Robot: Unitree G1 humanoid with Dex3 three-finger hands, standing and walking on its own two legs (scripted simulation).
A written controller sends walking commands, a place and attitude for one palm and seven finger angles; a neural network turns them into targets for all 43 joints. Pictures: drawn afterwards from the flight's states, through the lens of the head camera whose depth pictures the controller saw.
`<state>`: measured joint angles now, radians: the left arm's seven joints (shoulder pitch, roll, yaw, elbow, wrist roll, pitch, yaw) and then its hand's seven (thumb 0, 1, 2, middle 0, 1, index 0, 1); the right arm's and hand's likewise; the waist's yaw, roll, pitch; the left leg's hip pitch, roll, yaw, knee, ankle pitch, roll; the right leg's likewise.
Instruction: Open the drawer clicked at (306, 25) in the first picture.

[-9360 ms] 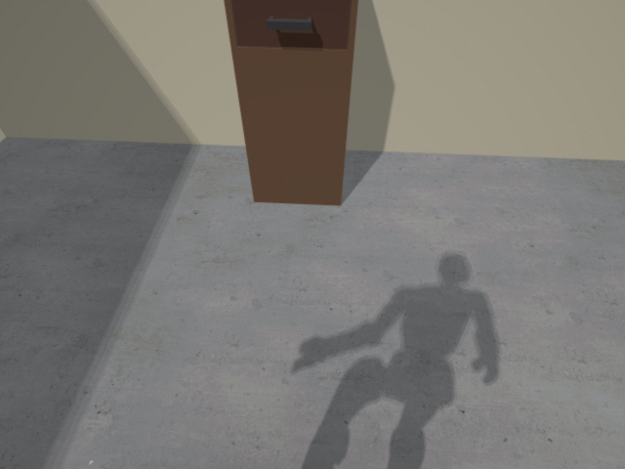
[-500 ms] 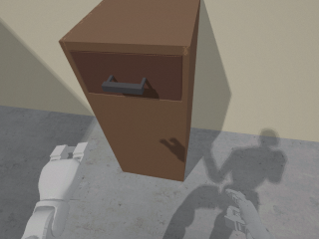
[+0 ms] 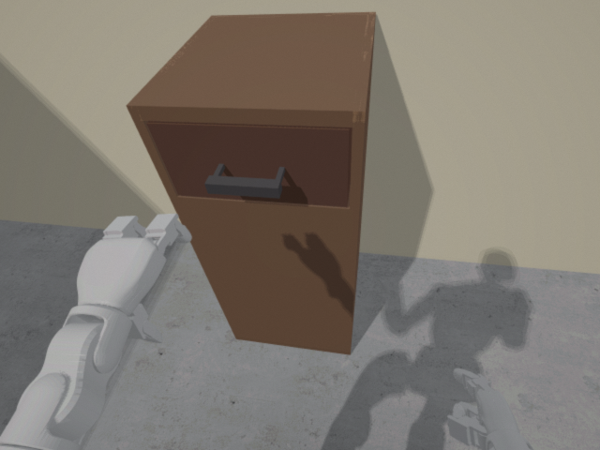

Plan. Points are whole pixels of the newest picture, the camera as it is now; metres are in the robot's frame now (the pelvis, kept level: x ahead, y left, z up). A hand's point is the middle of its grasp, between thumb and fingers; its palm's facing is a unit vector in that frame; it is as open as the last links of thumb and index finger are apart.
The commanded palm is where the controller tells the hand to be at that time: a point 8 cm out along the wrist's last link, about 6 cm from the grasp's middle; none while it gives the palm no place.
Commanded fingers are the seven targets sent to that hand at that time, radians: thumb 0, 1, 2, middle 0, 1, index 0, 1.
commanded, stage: raise the hand with hooked fingers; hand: left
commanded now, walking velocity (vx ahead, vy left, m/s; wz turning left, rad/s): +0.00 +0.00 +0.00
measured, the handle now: (247, 178) +0.55 +0.18 +0.05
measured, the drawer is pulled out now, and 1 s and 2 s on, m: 0.00 0.00 0.00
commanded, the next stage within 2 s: move the hooked fingers above the handle in 0.68 s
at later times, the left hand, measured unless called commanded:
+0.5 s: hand (109, 250) +0.29 +0.27 +0.15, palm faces +0.03 -0.06 -1.00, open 13.9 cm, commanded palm +0.26 +0.27 +0.22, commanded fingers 0.00 -0.50 0.30 -0.30 -1.20 -0.30 -1.20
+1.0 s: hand (141, 251) +0.30 +0.24 +0.14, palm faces +0.02 -0.05 -1.00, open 13.8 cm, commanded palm +0.29 +0.25 +0.21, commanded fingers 0.00 -0.50 0.30 -0.30 -1.20 -0.30 -1.20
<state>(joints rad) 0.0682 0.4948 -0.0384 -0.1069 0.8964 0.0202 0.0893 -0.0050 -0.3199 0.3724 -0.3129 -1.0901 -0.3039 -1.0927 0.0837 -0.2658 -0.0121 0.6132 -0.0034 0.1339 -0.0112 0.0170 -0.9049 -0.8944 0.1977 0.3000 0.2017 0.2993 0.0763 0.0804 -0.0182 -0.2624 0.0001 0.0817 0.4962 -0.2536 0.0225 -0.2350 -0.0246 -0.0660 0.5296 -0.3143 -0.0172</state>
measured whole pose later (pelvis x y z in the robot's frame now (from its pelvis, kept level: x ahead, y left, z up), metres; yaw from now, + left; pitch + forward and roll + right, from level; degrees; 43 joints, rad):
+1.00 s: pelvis -0.03 +0.01 +0.01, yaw +2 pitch -1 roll +0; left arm -0.29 0.55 -0.09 0.11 0.85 -0.04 -0.09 -0.01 -0.49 0.30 -0.32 -1.20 -0.32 -1.21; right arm 0.10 -0.26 0.03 0.65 0.03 0.13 -0.01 0.01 -0.90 -0.89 0.20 0.30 0.20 0.30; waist 0.07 0.09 0.02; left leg -0.23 -0.01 0.06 0.39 -0.16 0.04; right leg -0.19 -0.03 -0.09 0.42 -0.22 -0.01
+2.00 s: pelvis +0.01 +0.01 +0.00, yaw +0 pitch +8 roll +0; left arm -0.71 0.49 -0.16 0.67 0.95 -0.07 0.00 -0.01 -0.49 0.30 -0.32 -1.20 -0.32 -1.20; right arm 0.24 -0.26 -0.03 0.66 0.03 0.18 -0.02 0.01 -0.90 -0.89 0.20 0.30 0.21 0.30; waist -0.01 0.04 -0.06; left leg -0.41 0.00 0.08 0.53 -0.26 0.03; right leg -0.37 -0.03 -0.07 0.54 -0.31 -0.01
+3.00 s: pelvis +0.01 +0.00 -0.01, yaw -1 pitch +13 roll +0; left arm -0.95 0.48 -0.11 0.99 1.03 -0.04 0.10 0.00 -0.49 0.30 -0.36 -1.22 -0.35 -1.24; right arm 0.30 -0.27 -0.03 0.68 0.02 0.15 -0.03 0.01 -0.90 -0.89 0.20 0.30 0.21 0.30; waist -0.10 0.04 -0.11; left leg -0.53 0.02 0.09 0.59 -0.29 0.03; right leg -0.50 0.00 -0.05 0.60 -0.33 -0.02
